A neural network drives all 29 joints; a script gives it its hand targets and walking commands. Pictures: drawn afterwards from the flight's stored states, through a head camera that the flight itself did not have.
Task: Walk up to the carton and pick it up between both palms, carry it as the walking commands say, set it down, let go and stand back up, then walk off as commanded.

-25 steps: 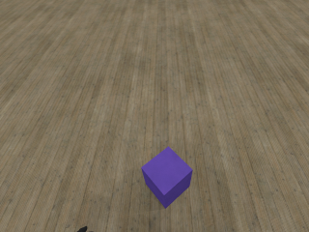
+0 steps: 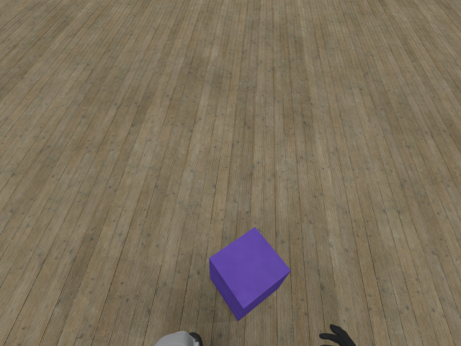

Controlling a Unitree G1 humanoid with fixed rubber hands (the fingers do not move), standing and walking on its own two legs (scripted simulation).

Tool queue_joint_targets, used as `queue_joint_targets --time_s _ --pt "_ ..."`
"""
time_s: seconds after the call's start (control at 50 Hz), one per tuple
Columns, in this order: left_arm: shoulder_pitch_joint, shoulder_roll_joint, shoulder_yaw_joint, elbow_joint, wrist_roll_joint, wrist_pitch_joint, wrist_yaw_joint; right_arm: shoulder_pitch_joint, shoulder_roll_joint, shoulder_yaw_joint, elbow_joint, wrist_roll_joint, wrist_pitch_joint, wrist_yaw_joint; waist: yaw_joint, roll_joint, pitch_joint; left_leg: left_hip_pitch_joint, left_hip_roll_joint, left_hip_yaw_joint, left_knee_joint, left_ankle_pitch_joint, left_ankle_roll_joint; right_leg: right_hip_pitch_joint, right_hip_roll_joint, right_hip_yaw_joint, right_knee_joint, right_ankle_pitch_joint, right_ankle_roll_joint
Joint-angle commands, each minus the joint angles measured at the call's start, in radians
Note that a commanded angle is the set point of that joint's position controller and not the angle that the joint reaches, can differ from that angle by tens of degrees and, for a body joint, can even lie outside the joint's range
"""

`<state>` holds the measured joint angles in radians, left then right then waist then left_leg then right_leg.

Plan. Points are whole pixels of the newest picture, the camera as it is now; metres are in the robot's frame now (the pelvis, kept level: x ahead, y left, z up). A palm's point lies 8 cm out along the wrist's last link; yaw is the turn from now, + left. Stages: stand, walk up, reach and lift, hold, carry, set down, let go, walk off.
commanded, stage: walk up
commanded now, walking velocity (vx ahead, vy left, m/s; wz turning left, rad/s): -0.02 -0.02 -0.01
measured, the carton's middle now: (246, 274) +0.41 -0.07 -0.64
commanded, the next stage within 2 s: none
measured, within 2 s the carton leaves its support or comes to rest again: neither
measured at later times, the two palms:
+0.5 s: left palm out of the picture -0.09 +0.14 -0.09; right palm out of the picture -0.08 -0.33 -0.14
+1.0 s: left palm out of the picture -0.21 +0.13 -0.09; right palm out of the picture -0.06 -0.32 -0.14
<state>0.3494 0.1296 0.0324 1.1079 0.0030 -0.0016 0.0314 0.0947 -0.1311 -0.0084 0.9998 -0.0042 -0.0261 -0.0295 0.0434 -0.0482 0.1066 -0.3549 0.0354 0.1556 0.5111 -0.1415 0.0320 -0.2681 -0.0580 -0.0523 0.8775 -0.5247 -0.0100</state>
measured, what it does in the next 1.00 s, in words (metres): walks backwards: right foot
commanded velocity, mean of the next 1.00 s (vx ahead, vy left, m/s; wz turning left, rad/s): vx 0.12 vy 0.06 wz -0.01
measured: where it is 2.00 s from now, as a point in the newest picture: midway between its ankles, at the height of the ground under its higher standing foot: outside the picture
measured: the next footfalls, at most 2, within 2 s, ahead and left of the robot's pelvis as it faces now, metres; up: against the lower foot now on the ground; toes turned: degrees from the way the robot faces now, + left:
right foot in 0.30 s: -0.03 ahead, -0.14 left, +0.00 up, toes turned -4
left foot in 1.26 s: +0.00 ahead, +0.12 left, +0.00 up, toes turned +8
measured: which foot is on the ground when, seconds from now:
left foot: down 0.00-0.32, up 0.34-1.00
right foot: up 0.00-0.28, down 0.30-1.00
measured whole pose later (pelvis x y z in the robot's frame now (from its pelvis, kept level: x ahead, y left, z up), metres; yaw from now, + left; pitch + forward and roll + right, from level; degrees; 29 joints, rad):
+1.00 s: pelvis -0.10 -0.08 +0.03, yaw +1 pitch +1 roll +5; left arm 0.51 0.11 0.02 1.11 0.01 -0.05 0.03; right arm 0.24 -0.24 -0.07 1.09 -0.02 0.04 0.03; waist 0.08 0.02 -0.03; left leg -0.43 0.04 0.04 0.94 -0.16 -0.08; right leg -0.18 -0.01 -0.06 0.27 -0.11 -0.08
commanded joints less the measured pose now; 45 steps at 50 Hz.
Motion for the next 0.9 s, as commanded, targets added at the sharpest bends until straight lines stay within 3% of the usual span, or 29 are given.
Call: queue_joint_targets --time_s 0.0,0.04,0.08,0.1,0.14,0.16,0.18,0.2,0.22,0.24,0.26,0.28,0.3,0.32,0.34,0.4,0.46,0.48,0.5,0.52,0.54,0.58,0.66,0.68,0.74,0.76,0.84,0.86,0.88 --pt "0.156 0.029 0.004 -0.006 0.020 0.027 0.004 0.062 -0.169 -0.030 -0.022 -0.007 0.007 -0.021 -0.028 0.266 -0.114 0.063 0.266 -0.191 -0.242 0.308 0.139 -0.026 0.003 0.008 0.005 0.026 0.018" --pt "0.127 0.095 0.026 -0.009 0.013 0.037 0.013 0.140 -0.198 -0.052 -0.014 -0.001 0.018 -0.028 -0.070 0.165 -0.115 0.172 0.354 -0.260 -0.184 0.474 0.182 -0.114 0.021 -0.014 0.025 -0.018 0.044" --pt "0.073 0.082 0.043 -0.028 0.009 0.056 0.013 0.174 -0.248 -0.072 -0.010 -0.009 0.027 -0.037 -0.081 0.177 -0.148 0.166 0.423 -0.357 -0.192 0.444 0.201 -0.132 0.003 0.022 0.085 -0.061 0.054" --pt "0.030 0.055 0.030 -0.050 0.015 0.064 0.011 0.172 -0.242 -0.080 -0.010 -0.006 0.036 -0.036 -0.079 0.115 -0.141 0.095 0.407 -0.340 -0.208 0.373 0.195 -0.087 0.012 0.031 0.137 -0.062 0.045" --pt "-0.068 0.050 0.025 -0.097 0.006 0.067 0.004 0.157 -0.269 -0.089 -0.024 -0.033 0.046 -0.041 -0.087 0.167 -0.145 0.078 0.370 -0.312 -0.232 0.182 0.159 -0.106 0.000 0.031 0.048 0.001 0.037" --pt "-0.014 0.059 0.025 -0.089 -0.012 0.057 -0.004 0.085 -0.295 -0.093 -0.035 -0.047 0.047 -0.030 -0.051 0.187 -0.198 0.092 0.304 -0.263 -0.229 0.052 0.128 -0.054 0.011 0.039 -0.066 0.046 0.035" --pt "0.005 0.091 0.033 -0.063 0.010 0.063 -0.002 0.067 -0.258 -0.088 -0.039 -0.035 0.052 -0.030 -0.054 0.155 -0.159 -0.038 0.323 -0.249 -0.280 -0.107 0.113 0.011 0.028 -0.017 -0.044 0.082 0.015" --pt "0.090 0.066 0.021 -0.076 0.013 0.053 -0.003 -0.004 -0.256 -0.083 -0.047 -0.023 0.058 -0.029 0.008 0.304 -0.163 -0.096 0.278 -0.240 -0.288 -0.277 0.089 0.083 -0.002 0.031 -0.156 0.130 0.011" --pt "0.142 0.080 0.022 -0.058 0.002 0.051 -0.011 0.002 -0.233 -0.079 -0.035 -0.007 0.078 -0.018 0.023 0.278 -0.172 -0.178 0.250 -0.229 -0.320 -0.440 0.056 0.196 0.055 -0.037 -0.271 0.162 0.003" --pt "0.175 0.117 0.023 -0.039 0.016 0.050 -0.018 -0.032 -0.218 -0.081 -0.054 -0.011 0.078 -0.013 0.067 0.187 -0.136 -0.299 0.171 -0.120 -0.191 -0.549 0.024 0.222 0.015 0.022 -0.330 0.147 -0.011" --pt "0.162 0.158 0.028 -0.047 0.032 0.041 -0.017 0.033 -0.135 -0.061 -0.041 0.013 0.091 -0.007 0.040 -0.132 -0.092 -0.223 0.073 -0.001 0.010 -0.554 -0.020 0.037 -0.102 0.165 -0.614 -0.124 -0.024" --pt "0.063 0.295 0.049 -0.097 0.036 0.029 -0.011 0.068 -0.085 -0.046 -0.056 0.009 0.100 -0.006 0.040 -0.481 0.000 -0.241 -0.022 -0.034 0.204 -0.526 -0.054 -0.201 -0.337 0.496 -0.869 -0.390 -0.054" --pt "-0.012 0.302 0.053 -0.098 0.032 0.026 0.001 0.067 -0.075 -0.052 -0.045 0.007 0.103 -0.003 0.000 -0.303 0.036 -0.185 -0.010 -0.230 0.299 -0.368 -0.026 -0.269 -0.357 0.475 -0.886 -0.367 -0.069" --pt "-0.028 0.248 0.040 -0.111 0.016 0.015 0.000 0.069 -0.133 -0.068 -0.029 0.010 0.109 0.012 0.001 -0.209 0.061 -0.168 -0.015 -0.246 0.361 -0.284 -0.020 -0.338 -0.310 0.463 -0.905 -0.333 -0.024" --pt "-0.048 0.167 0.004 -0.117 0.017 -0.002 0.001 0.111 -0.149 -0.072 0.029 0.010 0.116 0.029 -0.041 -0.110 0.087 -0.109 -0.026 -0.229 0.393 -0.212 -0.025 -0.285 -0.227 0.357 -0.882 -0.154 0.006" --pt "-0.122 0.180 -0.005 -0.135 0.004 -0.029 0.006 0.278 -0.122 -0.083 0.095 -0.010 0.112 0.035 -0.117 -0.094 0.010 -0.160 -0.040 -0.220 0.427 -0.116 -0.035 -0.034 -0.163 0.229 -0.796 0.122 0.108" --pt "-0.058 0.148 -0.010 -0.121 -0.002 -0.041 0.007 0.217 -0.142 -0.077 0.089 -0.018 0.088 0.029 -0.071 0.030 -0.101 -0.150 -0.013 -0.182 0.369 -0.098 -0.060 0.229 -0.161 0.189 -0.721 0.388 0.068" --pt "-0.007 0.151 -0.004 -0.095 0.000 -0.049 0.009 0.206 -0.145 -0.076 0.070 -0.021 0.085 0.023 -0.053 -0.051 -0.122 -0.138 -0.005 -0.172 0.347 -0.106 -0.082 0.250 -0.179 0.177 -0.735 0.261 0.047" --pt "0.097 0.227 0.039 -0.075 0.010 -0.049 0.007 0.214 -0.185 -0.083 0.090 -0.014 0.088 0.037 0.003 -0.038 -0.106 -0.243 -0.015 -0.119 0.438 -0.112 -0.078 0.292 -0.241 0.321 -0.803 -0.026 0.065" --pt "0.145 0.267 0.052 -0.051 -0.004 -0.038 0.016 0.202 -0.178 -0.083 0.066 -0.008 0.093 0.053 0.010 -0.018 -0.077 -0.303 -0.003 -0.150 0.501 -0.105 -0.077 0.308 -0.301 0.440 -0.818 -0.100 0.132" --pt "0.171 0.244 0.053 -0.057 0.000 -0.034 0.018 0.222 -0.192 -0.093 0.060 0.004 0.092 0.059 -0.004 -0.064 -0.068 -0.287 0.002 -0.174 0.501 -0.086 -0.092 0.280 -0.310 0.440 -0.830 -0.102 0.151" --pt "0.153 0.186 0.027 -0.044 -0.002 -0.037 0.022 0.219 -0.168 -0.093 0.071 -0.003 0.082 0.060 -0.016 -0.143 -0.026 -0.265 0.026 -0.193 0.482 -0.064 -0.101 0.223 -0.283 0.416 -0.834 -0.076 0.112" --pt "0.195 0.156 0.036 -0.036 0.006 -0.053 0.011 0.216 -0.161 -0.085 0.077 -0.024 0.057 0.066 0.013 -0.156 -0.026 -0.227 0.007 -0.136 0.410 -0.086 -0.104 0.245 -0.202 0.296 -0.786 0.060 0.080" --pt "0.217 0.138 0.032 -0.024 -0.009 -0.051 0.004 0.224 -0.131 -0.078 0.067 -0.024 0.053 0.068 0.019 -0.172 0.013 -0.173 0.006 -0.137 0.420 -0.069 -0.098 0.173 -0.190 0.279 -0.791 0.101 0.135" --pt "0.244 0.158 0.025 -0.013 -0.003 -0.061 0.008 0.191 -0.153 -0.083 0.050 -0.031 0.059 0.066 0.033 -0.136 -0.016 -0.204 0.002 -0.129 0.436 -0.062 -0.114 0.210 -0.200 0.308 -0.795 0.092 0.096" --pt "0.214 0.147 0.025 -0.017 0.001 -0.069 0.001 0.222 -0.181 -0.087 0.063 -0.020 0.063 0.063 -0.006 -0.150 -0.038 -0.222 0.006 -0.144 0.432 -0.050 -0.097 0.234 -0.199 0.332 -0.788 0.091 0.080" --pt "0.186 0.162 0.021 -0.042 -0.005 -0.066 0.000 0.243 -0.151 -0.080 0.077 -0.018 0.062 0.070 -0.029 -0.140 -0.044 -0.150 0.034 -0.164 0.510 -0.012 -0.105 0.098 -0.222 0.355 -0.804 0.016 0.130" --pt "0.216 0.164 0.022 -0.030 -0.004 -0.068 0.004 0.229 -0.126 -0.067 0.084 -0.015 0.067 0.068 0.000 -0.143 -0.016 -0.175 0.018 -0.139 0.491 0.004 -0.103 0.082 -0.219 0.329 -0.811 0.061 0.125" --pt "0.210 0.164 0.014 -0.026 -0.003 -0.068 0.001 0.217 -0.141 -0.069 0.072 -0.019 0.061 0.061 -0.014 -0.151 -0.018 -0.200 0.050 -0.178 0.495 -0.008 -0.097 0.112 -0.227 0.358 -0.780 0.012 0.074"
